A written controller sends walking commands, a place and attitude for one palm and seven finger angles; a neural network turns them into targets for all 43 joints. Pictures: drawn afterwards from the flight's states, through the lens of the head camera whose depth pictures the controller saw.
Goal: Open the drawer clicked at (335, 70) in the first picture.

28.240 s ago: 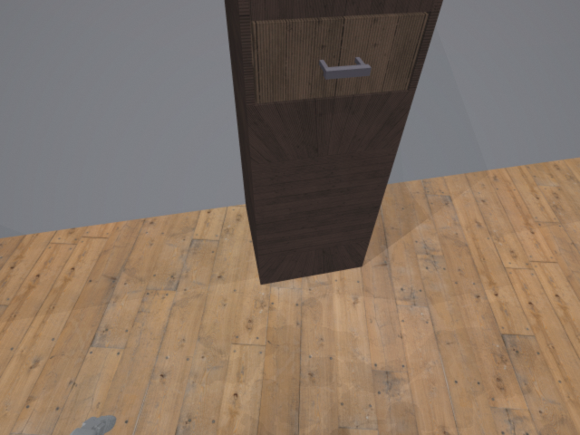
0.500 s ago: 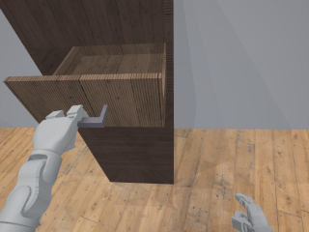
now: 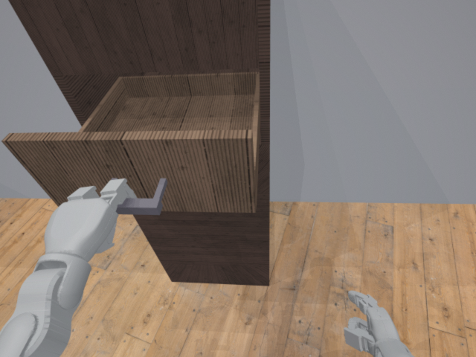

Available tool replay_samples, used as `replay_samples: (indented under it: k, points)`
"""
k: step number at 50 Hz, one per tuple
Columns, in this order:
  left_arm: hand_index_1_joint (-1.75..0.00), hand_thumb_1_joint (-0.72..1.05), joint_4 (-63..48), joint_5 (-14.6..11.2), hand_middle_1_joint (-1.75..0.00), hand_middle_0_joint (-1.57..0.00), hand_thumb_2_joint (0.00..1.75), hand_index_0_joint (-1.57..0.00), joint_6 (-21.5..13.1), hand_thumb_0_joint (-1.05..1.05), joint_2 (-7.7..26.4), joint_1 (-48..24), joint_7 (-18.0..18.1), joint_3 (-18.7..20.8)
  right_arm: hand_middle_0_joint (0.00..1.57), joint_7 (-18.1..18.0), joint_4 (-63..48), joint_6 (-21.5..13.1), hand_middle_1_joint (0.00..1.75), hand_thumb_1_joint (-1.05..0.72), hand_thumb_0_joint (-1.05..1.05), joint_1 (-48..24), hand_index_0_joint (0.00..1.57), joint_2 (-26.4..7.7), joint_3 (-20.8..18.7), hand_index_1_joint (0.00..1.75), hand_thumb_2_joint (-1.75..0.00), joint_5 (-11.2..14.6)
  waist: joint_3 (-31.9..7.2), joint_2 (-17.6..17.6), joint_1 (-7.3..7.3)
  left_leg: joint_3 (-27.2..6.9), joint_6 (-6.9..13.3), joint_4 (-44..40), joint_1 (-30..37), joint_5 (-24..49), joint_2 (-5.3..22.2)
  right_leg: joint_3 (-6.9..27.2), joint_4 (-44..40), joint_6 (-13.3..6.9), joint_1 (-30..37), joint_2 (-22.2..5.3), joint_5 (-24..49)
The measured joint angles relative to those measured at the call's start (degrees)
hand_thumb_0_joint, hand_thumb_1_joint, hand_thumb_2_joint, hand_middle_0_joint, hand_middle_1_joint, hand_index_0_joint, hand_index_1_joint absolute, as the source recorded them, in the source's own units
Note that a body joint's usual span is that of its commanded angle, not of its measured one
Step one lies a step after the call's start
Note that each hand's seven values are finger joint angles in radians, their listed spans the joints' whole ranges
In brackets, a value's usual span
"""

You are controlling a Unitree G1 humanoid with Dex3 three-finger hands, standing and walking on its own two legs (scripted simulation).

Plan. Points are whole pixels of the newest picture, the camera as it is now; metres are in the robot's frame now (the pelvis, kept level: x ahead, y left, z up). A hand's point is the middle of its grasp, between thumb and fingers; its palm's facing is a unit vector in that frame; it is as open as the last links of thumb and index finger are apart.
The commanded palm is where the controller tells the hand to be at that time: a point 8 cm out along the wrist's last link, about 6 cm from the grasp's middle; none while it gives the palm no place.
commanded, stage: pull the drawer open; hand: left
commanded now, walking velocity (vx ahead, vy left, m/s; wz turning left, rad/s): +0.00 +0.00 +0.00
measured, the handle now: (133, 195) +0.33 +0.20 +0.13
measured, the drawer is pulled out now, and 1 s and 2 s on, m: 0.20 0.30 0.30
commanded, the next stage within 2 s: open the thumb to release the handle in 0.98 s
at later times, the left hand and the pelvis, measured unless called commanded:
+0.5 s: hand (90, 276) +0.20 +0.23 +0.10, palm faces +0.06 -0.13 -0.99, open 5.7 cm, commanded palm +0.15 +0.23 +0.17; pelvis +0.00 +0.00 +0.00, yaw +0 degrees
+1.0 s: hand (78, 305) +0.16 +0.23 +0.10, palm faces +0.07 -0.13 -0.99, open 5.7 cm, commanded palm +0.12 +0.23 +0.17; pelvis +0.00 +0.00 -0.01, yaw +0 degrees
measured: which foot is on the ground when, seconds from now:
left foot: down 0.00-1.00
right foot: down 0.00-1.00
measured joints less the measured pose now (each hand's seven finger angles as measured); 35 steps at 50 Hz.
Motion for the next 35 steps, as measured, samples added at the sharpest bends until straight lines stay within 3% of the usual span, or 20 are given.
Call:
replay_samples:
  k: [13,35]
  points:
    - [-1.27,0.8,-8.18,-0.3,-1.35,-0.42,0.86,-0.29,0.0,0.02,-0.52,10.0,2.57,1.11,0.2,0.54,-0.59,-0.85,0.3,-0.91,0.01,1.65,0.2,-1.73,-1.09,0.3,-0.9,-0.15,-0.1,0.34,0.54,0.13,0.06,0.6,-0.29,-0.43,0.06,0.11,0.33,0.12,-0.18,0.05,-0.26]
    - [-1.28,0.8,-17.58,-0.28,-1.35,-0.42,0.84,-0.31,2.18,0.02,-0.97,22.99,4.71,1.17,0.2,1.58,-4.01,-1.23,0.3,-0.91,0.01,1.28,0.2,-1.97,0.54,0.3,-0.9,0.16,-1.9,1.31,1.82,0.0,-0.13,2.53,-1.23,-1.54,0.52,-0.05,1.34,0.1,-0.72,0.51,-0.88]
